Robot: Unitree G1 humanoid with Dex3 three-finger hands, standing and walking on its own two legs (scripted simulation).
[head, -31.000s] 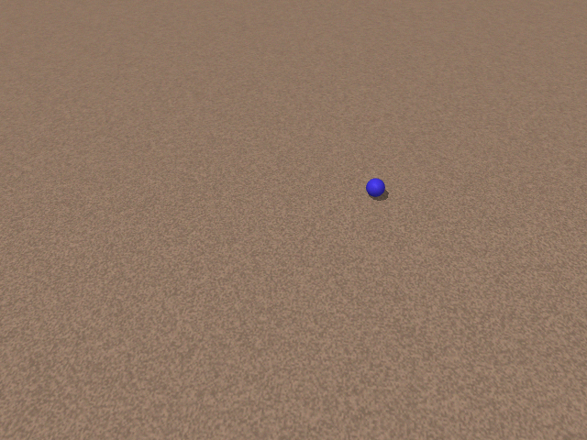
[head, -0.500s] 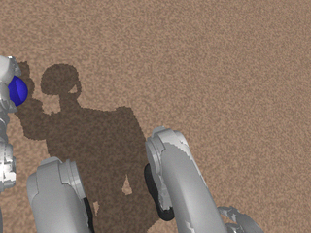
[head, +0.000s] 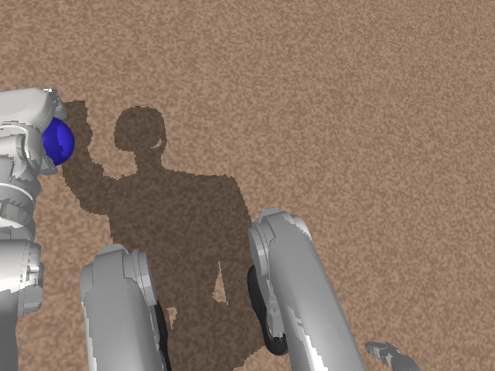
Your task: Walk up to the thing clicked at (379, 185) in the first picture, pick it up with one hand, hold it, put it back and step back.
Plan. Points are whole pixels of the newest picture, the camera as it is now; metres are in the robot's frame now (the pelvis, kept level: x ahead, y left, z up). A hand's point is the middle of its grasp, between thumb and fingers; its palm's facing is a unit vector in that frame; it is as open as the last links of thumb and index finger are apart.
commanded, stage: lift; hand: left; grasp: from above
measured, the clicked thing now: (44, 141) +0.52 +0.25 -0.16
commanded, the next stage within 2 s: hold in 1.42 s
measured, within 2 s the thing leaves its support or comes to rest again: neither
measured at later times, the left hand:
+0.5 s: hand out of the picture +0.42 +0.26 +0.05, palm faces -0.42 -0.09 -0.90, open 10.9 cm
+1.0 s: hand out of the picture +0.36 +0.25 +0.22, palm faces -0.45 -0.11 -0.89, open 10.8 cm
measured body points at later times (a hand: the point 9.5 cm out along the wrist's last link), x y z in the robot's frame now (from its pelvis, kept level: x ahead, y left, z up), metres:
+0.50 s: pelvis +0.00 +0.00 +0.13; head +0.17 +0.03 +0.54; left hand +0.44 +0.27 +0.10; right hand +0.12 -0.26 +0.00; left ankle +0.08 +0.13 -0.33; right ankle +0.10 -0.14 -0.33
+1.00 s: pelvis +0.03 +0.00 +0.30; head +0.11 +0.01 +0.74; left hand +0.38 +0.25 +0.28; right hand +0.15 -0.25 +0.17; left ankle +0.08 +0.13 -0.33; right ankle +0.10 -0.14 -0.33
